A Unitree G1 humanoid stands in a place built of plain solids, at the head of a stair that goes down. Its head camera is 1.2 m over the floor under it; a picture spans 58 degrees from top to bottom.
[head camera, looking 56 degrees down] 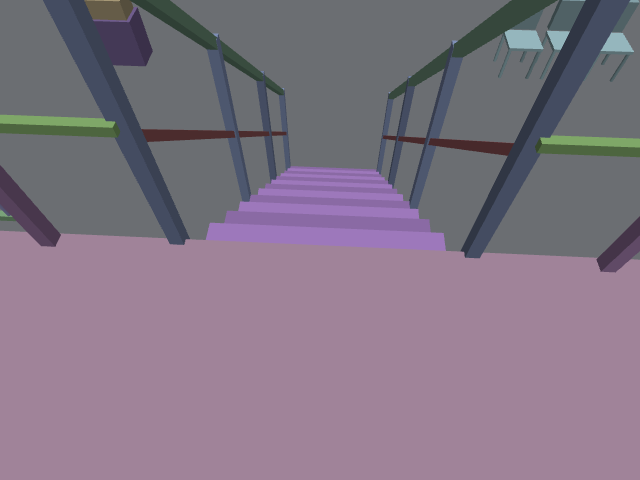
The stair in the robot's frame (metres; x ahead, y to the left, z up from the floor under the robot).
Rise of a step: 0.18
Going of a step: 0.20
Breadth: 0.92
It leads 3 degrees to the right of straight ahead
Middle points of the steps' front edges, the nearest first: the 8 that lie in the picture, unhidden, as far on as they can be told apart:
0.79 -0.01 0.00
0.99 -0.02 -0.18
1.19 -0.03 -0.37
1.40 -0.04 -0.55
1.60 -0.06 -0.73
1.80 -0.07 -0.91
2.00 -0.08 -1.10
2.21 -0.09 -1.28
